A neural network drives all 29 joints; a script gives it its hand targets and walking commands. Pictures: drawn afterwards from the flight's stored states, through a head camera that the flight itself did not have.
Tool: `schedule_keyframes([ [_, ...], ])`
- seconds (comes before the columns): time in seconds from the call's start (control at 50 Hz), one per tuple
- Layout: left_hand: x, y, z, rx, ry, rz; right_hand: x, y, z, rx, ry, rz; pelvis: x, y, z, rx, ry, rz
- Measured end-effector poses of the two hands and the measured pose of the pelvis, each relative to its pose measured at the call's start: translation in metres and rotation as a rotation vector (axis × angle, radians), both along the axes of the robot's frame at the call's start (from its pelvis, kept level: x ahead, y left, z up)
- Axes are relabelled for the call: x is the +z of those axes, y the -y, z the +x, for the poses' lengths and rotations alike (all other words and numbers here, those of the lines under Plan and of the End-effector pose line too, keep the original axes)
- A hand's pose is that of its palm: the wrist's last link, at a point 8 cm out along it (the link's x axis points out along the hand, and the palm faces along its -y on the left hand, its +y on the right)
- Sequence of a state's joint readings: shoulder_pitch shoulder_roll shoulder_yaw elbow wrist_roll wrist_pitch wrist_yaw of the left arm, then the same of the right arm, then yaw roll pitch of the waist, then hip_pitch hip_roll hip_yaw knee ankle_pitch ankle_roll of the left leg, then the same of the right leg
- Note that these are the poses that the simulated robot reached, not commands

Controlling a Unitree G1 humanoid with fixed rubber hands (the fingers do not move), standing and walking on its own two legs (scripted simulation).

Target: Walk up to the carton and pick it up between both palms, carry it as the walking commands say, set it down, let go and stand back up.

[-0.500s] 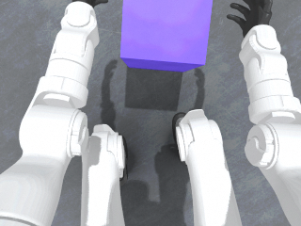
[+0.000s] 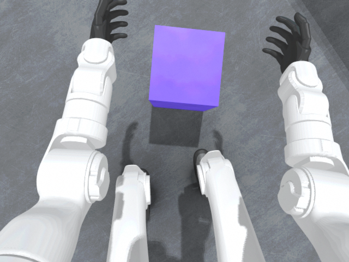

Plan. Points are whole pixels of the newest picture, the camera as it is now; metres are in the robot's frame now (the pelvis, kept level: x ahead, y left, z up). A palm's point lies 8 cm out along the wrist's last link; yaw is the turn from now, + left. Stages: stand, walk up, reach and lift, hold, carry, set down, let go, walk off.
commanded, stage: set down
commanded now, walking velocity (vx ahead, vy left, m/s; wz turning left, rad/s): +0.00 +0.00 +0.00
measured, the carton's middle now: (183, 76) +0.53 -0.09 -0.43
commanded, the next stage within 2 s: let go in 0.40 s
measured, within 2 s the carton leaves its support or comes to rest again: neither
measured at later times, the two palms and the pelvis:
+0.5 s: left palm (75, 3) +0.54 +0.09 +0.01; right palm (338, 41) +0.45 -0.26 +0.01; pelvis +0.03 +0.00 +0.11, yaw +0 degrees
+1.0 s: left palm out of the picture +0.38 +0.18 +0.10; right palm out of the picture +0.32 -0.26 +0.11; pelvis +0.07 -0.01 +0.19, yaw -1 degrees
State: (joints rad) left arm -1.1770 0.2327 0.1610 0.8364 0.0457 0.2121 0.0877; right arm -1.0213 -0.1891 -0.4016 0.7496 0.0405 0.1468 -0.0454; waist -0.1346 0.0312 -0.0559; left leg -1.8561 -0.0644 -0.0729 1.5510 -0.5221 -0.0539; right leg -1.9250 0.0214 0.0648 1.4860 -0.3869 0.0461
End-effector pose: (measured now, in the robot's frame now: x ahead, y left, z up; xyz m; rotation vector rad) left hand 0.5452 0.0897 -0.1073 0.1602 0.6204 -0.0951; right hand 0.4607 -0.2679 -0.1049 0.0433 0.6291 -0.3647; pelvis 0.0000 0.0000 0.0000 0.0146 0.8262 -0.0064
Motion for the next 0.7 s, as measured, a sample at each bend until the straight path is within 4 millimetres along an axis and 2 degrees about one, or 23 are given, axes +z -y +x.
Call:
schedule_keyframes([
  [0.34, 0.099, 0.0, 0.0, -0.012, 0.002, 0.0, 0.096, 0.003, -0.005, -0.004, 0.012, 0.003, 0.088, 0.004, 0.018, -0.005, 0.035, 0.008],
  [0.42, 0.113, 0.001, 0.001, -0.014, -0.01, 0.001, 0.108, 0.001, -0.007, -0.004, 0.001, 0.003, 0.102, 0.004, 0.022, -0.004, 0.042, 0.008],
  [0.52, 0.119, 0.0, -0.002, 0.006, -0.017, 0.015, 0.111, -0.005, -0.008, 0.038, -0.026, -0.016, 0.114, 0.005, 0.028, -0.007, 0.045, 0.005],
  [0.6, 0.116, -0.006, -0.018, 0.04, -0.031, 0.041, 0.11, -0.008, -0.017, 0.096, -0.063, -0.041, 0.123, 0.006, 0.033, -0.008, 0.053, 0.002],
  [0.7, 0.119, -0.023, -0.06, 0.094, -0.062, 0.089, 0.12, -0.004, -0.046, 0.179, -0.116, -0.072, 0.139, 0.009, 0.042, -0.006, 0.093, 0.002],
])
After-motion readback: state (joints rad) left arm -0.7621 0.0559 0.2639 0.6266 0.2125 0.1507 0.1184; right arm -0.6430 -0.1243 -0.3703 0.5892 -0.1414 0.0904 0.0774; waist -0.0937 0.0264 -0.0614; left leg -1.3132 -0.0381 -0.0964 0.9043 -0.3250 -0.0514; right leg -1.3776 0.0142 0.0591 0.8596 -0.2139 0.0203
